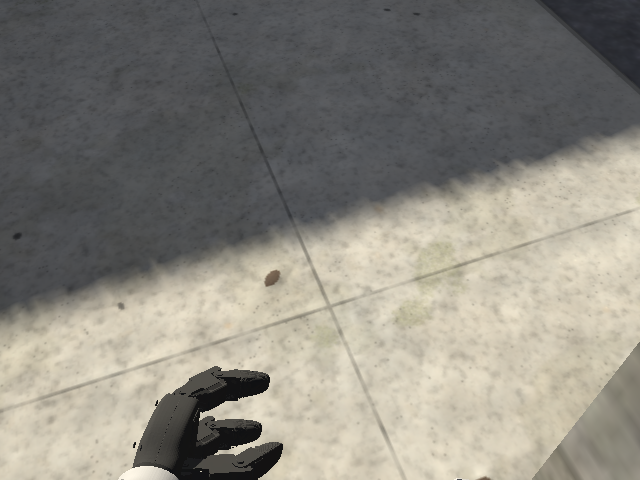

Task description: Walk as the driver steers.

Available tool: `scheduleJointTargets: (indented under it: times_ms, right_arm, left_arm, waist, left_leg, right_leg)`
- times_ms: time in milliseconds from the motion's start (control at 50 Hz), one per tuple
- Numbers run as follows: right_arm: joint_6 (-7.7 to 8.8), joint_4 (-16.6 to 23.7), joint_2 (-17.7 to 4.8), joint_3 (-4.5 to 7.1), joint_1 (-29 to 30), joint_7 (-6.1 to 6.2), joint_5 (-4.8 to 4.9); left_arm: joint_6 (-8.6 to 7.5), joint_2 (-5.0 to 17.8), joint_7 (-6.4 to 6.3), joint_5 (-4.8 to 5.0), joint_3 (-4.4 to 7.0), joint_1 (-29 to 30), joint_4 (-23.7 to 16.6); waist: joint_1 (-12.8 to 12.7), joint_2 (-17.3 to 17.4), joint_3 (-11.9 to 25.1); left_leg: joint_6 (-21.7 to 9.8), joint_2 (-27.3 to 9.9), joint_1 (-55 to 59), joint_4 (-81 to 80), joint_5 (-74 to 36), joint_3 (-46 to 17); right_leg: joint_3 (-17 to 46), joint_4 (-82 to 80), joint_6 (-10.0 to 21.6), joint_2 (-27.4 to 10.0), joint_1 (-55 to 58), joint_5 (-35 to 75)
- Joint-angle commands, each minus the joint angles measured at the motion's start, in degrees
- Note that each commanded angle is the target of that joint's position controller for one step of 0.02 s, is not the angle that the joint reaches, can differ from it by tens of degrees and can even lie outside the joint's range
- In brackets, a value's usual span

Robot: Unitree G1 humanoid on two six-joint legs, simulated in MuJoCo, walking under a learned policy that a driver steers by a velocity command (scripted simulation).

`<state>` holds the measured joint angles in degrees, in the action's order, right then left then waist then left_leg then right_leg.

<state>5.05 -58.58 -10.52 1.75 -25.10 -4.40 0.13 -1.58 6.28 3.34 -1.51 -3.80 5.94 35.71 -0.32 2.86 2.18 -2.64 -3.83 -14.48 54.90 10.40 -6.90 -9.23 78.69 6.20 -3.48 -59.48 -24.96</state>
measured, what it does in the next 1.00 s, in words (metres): climbs, turning left: left foot, then right foot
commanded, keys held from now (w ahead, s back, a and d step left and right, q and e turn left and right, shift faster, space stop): w+q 1.00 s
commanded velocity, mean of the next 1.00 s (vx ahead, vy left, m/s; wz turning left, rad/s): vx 0.15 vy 0.00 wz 0.48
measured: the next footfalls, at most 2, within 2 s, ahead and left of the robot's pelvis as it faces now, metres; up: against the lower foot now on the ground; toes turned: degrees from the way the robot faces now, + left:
left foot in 0.42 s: +0.11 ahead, +0.11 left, +0.00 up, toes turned +20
right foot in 0.74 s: +0.18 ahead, -0.10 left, +0.00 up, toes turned +22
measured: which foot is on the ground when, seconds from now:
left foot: up 0.00-0.40, down 0.42-0.72, up 0.74-1.00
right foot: down 0.00-0.42, up 0.44-0.72, down 0.74-1.00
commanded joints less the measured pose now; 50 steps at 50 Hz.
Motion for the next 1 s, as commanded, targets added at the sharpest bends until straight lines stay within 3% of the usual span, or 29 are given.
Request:
scheduleJointTargets:
  times_ms: [20, 60, 80, 120, 140, 160, 180, 220, 240, 300, 400, 420, 440, 460, 480, 540, 560, 640, 700, 720, 740, 760, 780, 800, 820, 860, 940, 980, 1000]
  right_arm:
    - [5.09, 7.61, -3.66, 2.4, -3.88, 2.39, 3.58]
    - [2.39, 7.07, -3.73, 1.86, -3.56, 3.96, 1.41]
    - [-1.86, 12.44, 0.02, -0.81, 1.11, 4.74, -0.94]
    - [-6.4, 15.78, -1.51, -1.55, 9.83, 4.77, -0.87]
    - [-5.79, 8.37, -1.98, -0.7, -7.9, 8.0, -2.36]
    - [-4.76, 8.86, -2.49, -0.49, -5.25, 9.23, -0.96]
    - [-4.06, 9.21, -5.62, 1.08, 2.26, 9.75, 1.15]
    - [-4.02, 17.58, -3.93, 0.33, 20.2, 8.42, 5.14]
    - [-3.74, 20.06, -3.54, 0.39, 22.07, 7.37, 4.48]
    - [-2.12, 19.77, -5.99, 2.93, 16.41, 4.43, 2.7]
    - [-3.13, 13.66, -7.48, 5.6, 3.82, 1.7, 1.49]
    - [-2.4, 12.46, -10.5, 6.59, 4.58, 1.75, 1.06]
    - [-1.73, 13.3, -15.41, 7.94, 4.79, 2.26, 1.87]
    - [-1.72, 17.97, -22.23, 9.86, 10.42, 1.01, 3.29]
    - [-2.4, 17.02, -22.62, 10.73, 9.83, 1.08, 3.44]
    - [-3.02, 16.79, -16.81, 7.88, 11.19, 2.37, 2.45]
    - [-3.16, 16.67, -15.9, 7.39, 11.64, 3.31, 2.21]
    - [-3.93, 16.79, -16.47, 7.59, 10.14, 6.34, 0.81]
    - [-3.86, 19.86, -14.9, 7.19, 13.06, 6.54, 1.29]
    - [-2.07, 21.4, -5.09, 2.78, 19.03, 1.67, -8.26]
    - [-0.74, 20.65, 1.2, 0.56, 20.32, 0.81, -9.63]
    - [-0.13, 18.14, 5.51, -1.65, 9.94, 1.36, -9.0]
    - [0.54, 15.1, -0.8, -0.41, 10.24, 1.78, -5.36]
    - [0.36, 13.17, -4.14, 0.33, 9.76, 2.51, -3.64]
    - [-0.91, 12.69, -4.67, 0.11, 8.78, 2.73, -3.29]
    - [-1.47, 10.36, -1.76, -0.54, 6.03, 1.3, -5.34]
    - [-0.39, 13.02, -2.66, -0.14, 18.5, 0.11, -3.67]
    - [-0.43, 13.15, -2.21, -0.04, 21.59, -0.23, -2.34]
    - [-0.75, 12.66, -1.56, -0.07, 21.35, -0.68, -2.51]
  left_arm:
    - [-2.95, 17.27, 1.14, -3.21, 6.5, -22.11, 9.02]
    - [-5.27, 10.36, 1.22, 0.1, 4.02, -6.28, 9.78]
    - [-3.39, 3.1, -1.53, 2.53, 2.42, -11.59, 10.36]
    - [-2.56, 7.68, -2.85, 0.79, 4.3, -11.65, 10.03]
    - [-1.59, 2.74, -3.29, 7.74, 2.65, -1.15, 4.58]
    - [-0.65, 2.76, -2.79, 9.54, 2.15, -2.5, 3.06]
    - [-0.12, 4.38, -2.33, 7.6, 2.86, -7.38, 0.84]
    - [1.42, 14.02, -3.63, 4.29, 6.26, -14.76, -0.51]
    - [2.33, 16.65, -4.85, 3.46, 7.39, -15.22, -2.0]
    - [3.57, 17.07, -9.15, 2.85, 7.92, -15.53, -7.01]
    - [2.96, 16.34, -9.52, 3.6, 8.05, -18.16, -6.93]
    - [3.74, 12.92, -9.12, 4.13, 7.08, -18.85, -7.17]
    - [4.96, 9.73, -9.44, 4.48, 5.77, -19.34, -8.36]
    - [5.19, 11.98, -7.59, 4.69, 6.5, -14.13, -12.08]
    - [4.81, 12.96, -6.76, 5.56, 7.29, -12.87, -10.14]
    - [2.82, 14.38, -6.52, 6.7, 9.23, -12.36, -3.33]
    - [2.44, 14.61, -6.11, 5.98, 9.29, -12.53, -2.75]
    - [1.4, 12.42, -4.18, 4.32, 8.31, -11.48, -4.97]
    - [0.69, 11.33, -4.21, 3.89, 7.9, -17.82, -3.18]
    - [-4.43, 8.55, -1.98, -6.77, 6.98, -39.21, 8.15]
    - [-6.95, 10.31, -1.81, -6.85, 6.87, -50.11, 11.79]
    - [-7.68, 12.04, -0.89, -6.42, 5.82, -37.61, 8.33]
    - [-7.1, 13.95, -0.93, -3.95, 6.56, -24.57, 5.4]
    - [-6.69, 14.1, -0.55, -0.52, 6.48, -16.18, 3.76]
    - [-6.14, 10.86, -0.32, 0.62, 5.26, -12.16, 4.17]
    - [-7.51, 5.44, -1.37, -0.05, 3.16, -11.3, 7.56]
    - [-7.76, 3.3, -2.3, -2.26, 2.14, -29.05, 17.28]
    - [-6.88, 3.1, -1.82, -4.51, 2.64, -31.56, 18.98]
    - [-6.89, 3.03, -1.86, -4.39, 2.66, -30.78, 19.04]
  waist:
    - [-6.56, -17.53, 24.53]
    - [0.75, -3.85, 13.86]
    - [2.9, 3.3, 11.33]
    - [0.46, 1.71, 2.95]
    - [14.86, 0.02, 6.55]
    - [10.75, -1.85, 3.94]
    - [3.24, -6.29, 1.63]
    - [-4.26, -10.23, -0.9]
    - [-3.25, -14.12, -0.12]
    - [0.46, -10.53, -1.2]
    - [4.29, -6.54, -3.14]
    - [3.47, 0.48, -3.04]
    - [1.66, 6.68, 0.6]
    - [3.47, 11.4, -1.7]
    - [4.55, 9.84, 0.04]
    - [2.65, 2.35, -3.38]
    - [1.99, 1.67, -3.48]
    - [1.69, 2.59, -0.36]
    - [-2.48, 0.44, 0.95]
    - [-8.74, -1.14, -0.77]
    - [-13.18, -8.68, 0.31]
    - [-5.58, -20.22, 1.52]
    - [-1.77, -16.04, -0.56]
    - [1.24, -12.5, 0.32]
    - [4.71, -10.4, 4.01]
    - [7.06, -4.96, 0.53]
    - [-1.96, -4.91, -1.62]
    - [-3.81, -4.43, -1.1]
    - [-2.96, -5.46, -0.31]
  left_leg:
    - [3.2, 10.12, -30.96, 51.98, 0.67, -14.7]
    - [5.1, 4.72, -30.55, 54.92, -3.82, -8.1]
    - [3.44, 2.65, -27.08, 53.08, 1.4, -2.86]
    - [3.81, 1.92, -30.91, 56.39, 1.42, -2.4]
    - [4.53, -4.72, -19.81, 54.16, 23.14, 4.44]
    - [6.2, -5.77, -17.27, 42.93, 22.89, 5.47]
    - [7.57, -4.89, -16.73, 31.57, 23.79, 6.16]
    - [8.95, -2.72, -18.28, 10.88, 16.67, 15.27]
    - [8.4, -4.54, -15.16, 5.69, 13.94, 12.9]
    - [4.61, -2.2, -7.15, 2.04, 12.19, 13.39]
    - [2.45, -0.1, 0.68, -22.39, 7.79, 13.99]
    - [2.39, -2.42, 1.72, -32.26, 6.15, 8.42]
    - [3.06, -12.9, 2.92, -38.18, 5.06, -6.85]
    - [-3.11, -18.38, -5.24, -40.97, 9.82, -20.01]
    - [-6.18, -17.83, -3.75, -41.27, 16.01, -19.14]
    - [-11.66, -11.57, 3.41, -36.95, -2.91, -12.33]
    - [-11.29, -10.68, 4.19, -36.4, -3.32, -11.48]
    - [-7.94, -9.59, 2.12, -32.48, -1.83, -12.41]
    - [-2.05, -3.18, -13.61, -21.7, 0.04, -7.88]
    - [-11.03, -0.1, -43.65, -15.14, 37.09, -13.66]
    - [-7.13, 5.65, -57.38, 7.47, 22.09, -11.57]
    - [-3.87, 12.16, -67.61, 24.13, 8.66, -14.37]
    - [-2.41, 9.18, -67.99, 32.39, 2.52, -12.23]
    - [-0.21, 9.19, -65.03, 42.94, -1.06, -6.47]
    - [0.68, 7.25, -58.72, 49.97, -4.21, -3.43]
    - [-0.78, 3.6, -51.88, 49.86, -10.91, -1.0]
    - [-2.19, -0.02, -61.81, 36.06, -10.02, -1.13]
    - [-2.2, -0.53, -62.34, 28.14, -11.66, 0.12]
    - [-2.36, -2.04, -59.39, 23.96, -12.7, 1.05]
  right_leg:
    - [44.98, -43.61, 12.92, -17.81, 48.66, 48.23]
    - [35.88, -44.59, 7.72, -17.16, 32.22, 24.86]
    - [28.73, -44.77, 3.17, -14.65, 34.24, 21.64]
    - [28.45, -49.77, 4.13, -15.49, 29.35, 14.53]
    - [27.89, -47.65, -1.36, -15.9, 22.99, 7.26]
    - [18.77, -51.24, -2.27, -12.27, 23.91, 1.33]
    - [13.58, -57.81, -3.46, -12.13, 29.36, 1.04]
    - [6.32, -63.31, -1.12, -8.92, 38.87, -0.58]
    - [7.31, -63.54, 0.57, -10.08, 40.43, -2.63]
    - [5.5, -64.77, 3.2, -13.13, 37.26, -0.92]
    - [1.78, -55.44, -2.96, -13.0, 39.94, -6.42]
    - [-1.9, -44.81, -4.36, -7.85, 40.44, -4.02]
    - [-6.97, -30.06, -4.85, -1.2, 35.8, -9.17]
    - [-2.95, -23.07, -6.12, 6.42, 32.67, -13.52]
    - [0.23, -13.06, -7.58, 5.6, 30.4, -15.07]
    - [2.53, -10.36, -8.21, 4.19, 22.38, -15.15]
    - [3.16, -15.55, -7.63, 3.8, 23.82, -15.02]
    - [4.51, -32.31, -5.39, 4.67, 34.67, -5.71]
    - [7.06, -51.97, -3.9, 5.75, 54.2, 13.91]
    - [17.56, -32.28, 1.24, -0.62, 63.6, 0.61]
    - [32.05, -40.51, 7.22, -10.47, 69.12, -12.91]
    - [61.61, -59.33, 16.45, -20.27, 63.64, -34.62]
    - [61.48, -64.22, 13.82, -21.01, 57.1, -37.77]
    - [51.36, -61.62, 11.11, -18.17, 51.45, -27.73]
    - [43.16, -60.78, 7.48, -16.23, 42.96, -22.39]
    - [31.22, -61.88, 5.25, -13.51, 31.68, -14.37]
    - [19.75, -63.63, 5.69, -14.67, 51.42, 8.31]
    - [12.83, -63.77, 5.72, -13.85, 56.96, 19.53]
    - [10.39, -65.02, 5.62, -14.09, 56.44, 22.55]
